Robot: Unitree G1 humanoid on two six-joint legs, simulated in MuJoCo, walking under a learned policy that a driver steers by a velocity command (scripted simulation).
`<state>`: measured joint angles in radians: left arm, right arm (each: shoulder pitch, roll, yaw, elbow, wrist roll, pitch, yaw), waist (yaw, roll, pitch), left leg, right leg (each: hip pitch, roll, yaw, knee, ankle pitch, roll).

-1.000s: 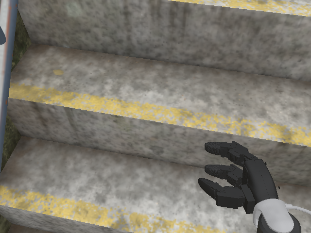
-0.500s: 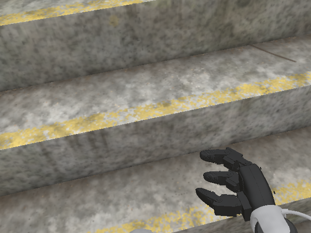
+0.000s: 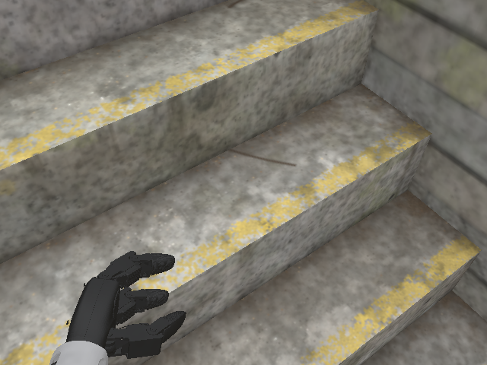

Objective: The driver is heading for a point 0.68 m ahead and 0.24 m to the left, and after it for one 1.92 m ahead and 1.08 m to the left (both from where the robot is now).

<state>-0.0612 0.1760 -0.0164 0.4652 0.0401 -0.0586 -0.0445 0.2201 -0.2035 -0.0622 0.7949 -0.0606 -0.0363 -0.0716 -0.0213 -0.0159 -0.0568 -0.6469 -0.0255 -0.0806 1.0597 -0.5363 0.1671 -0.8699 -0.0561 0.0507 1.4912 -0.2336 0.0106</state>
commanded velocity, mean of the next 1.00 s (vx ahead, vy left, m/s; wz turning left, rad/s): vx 1.00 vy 0.00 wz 0.72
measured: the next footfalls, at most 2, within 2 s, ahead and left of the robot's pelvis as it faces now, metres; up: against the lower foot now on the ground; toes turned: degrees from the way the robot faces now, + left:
right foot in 0.04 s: +0.07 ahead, -0.16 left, -0.02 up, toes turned +0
left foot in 0.24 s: +0.09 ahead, -0.01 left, -0.02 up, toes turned +6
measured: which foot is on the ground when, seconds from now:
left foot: down 0.00-0.06, up 0.08-0.22, down 0.24-0.48, up 0.50-0.74, down 0.76-1.00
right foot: up 0.00-0.02, down 0.04-0.20, up 0.22-0.50, down 0.52-0.80, up 0.82-1.00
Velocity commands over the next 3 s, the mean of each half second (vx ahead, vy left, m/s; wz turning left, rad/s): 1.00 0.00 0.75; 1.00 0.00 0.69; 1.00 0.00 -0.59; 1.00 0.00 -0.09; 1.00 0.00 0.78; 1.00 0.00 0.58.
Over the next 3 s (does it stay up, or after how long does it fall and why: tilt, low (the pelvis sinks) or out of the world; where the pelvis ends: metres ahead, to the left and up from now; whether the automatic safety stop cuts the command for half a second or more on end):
stays up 1.33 0.55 1.23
